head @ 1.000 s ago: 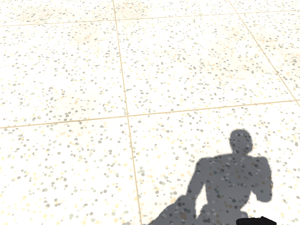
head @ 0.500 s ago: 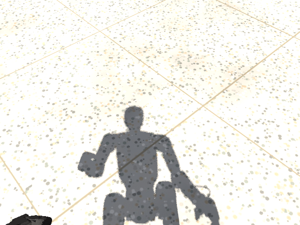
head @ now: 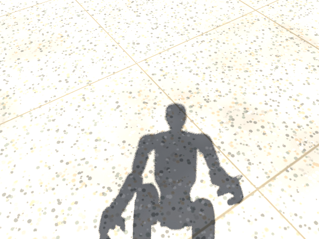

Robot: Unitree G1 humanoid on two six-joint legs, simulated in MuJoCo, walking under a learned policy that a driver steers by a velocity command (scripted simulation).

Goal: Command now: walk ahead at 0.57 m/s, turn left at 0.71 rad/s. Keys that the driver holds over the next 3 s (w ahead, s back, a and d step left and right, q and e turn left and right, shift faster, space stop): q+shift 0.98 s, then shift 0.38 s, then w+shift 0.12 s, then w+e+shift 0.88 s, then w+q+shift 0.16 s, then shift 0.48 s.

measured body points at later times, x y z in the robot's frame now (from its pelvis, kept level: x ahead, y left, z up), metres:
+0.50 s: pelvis +0.27 -0.02 +0.00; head +0.31 +0.02 +0.45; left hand +0.37 +0.31 -0.07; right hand +0.55 -0.22 -0.07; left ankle +0.27 +0.05 -0.73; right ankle +0.47 -0.11 -0.70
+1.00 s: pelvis +0.32 -0.03 +0.00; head +0.32 +0.02 +0.44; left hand +0.17 +0.26 -0.11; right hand +0.64 -0.05 -0.08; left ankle +0.22 +0.03 -0.73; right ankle +0.47 -0.08 -0.73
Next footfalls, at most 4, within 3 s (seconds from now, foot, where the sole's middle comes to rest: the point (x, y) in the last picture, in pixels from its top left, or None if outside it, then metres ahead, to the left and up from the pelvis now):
0.10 left None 0.31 0.05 -0.77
0.58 right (188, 230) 0.50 -0.06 -0.77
1.00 left None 0.24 0.07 -0.77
1.44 right None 0.44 -0.04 -0.77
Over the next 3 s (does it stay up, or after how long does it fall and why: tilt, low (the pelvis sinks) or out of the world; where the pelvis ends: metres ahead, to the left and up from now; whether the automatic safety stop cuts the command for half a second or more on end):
stays up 1.06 0.66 0.01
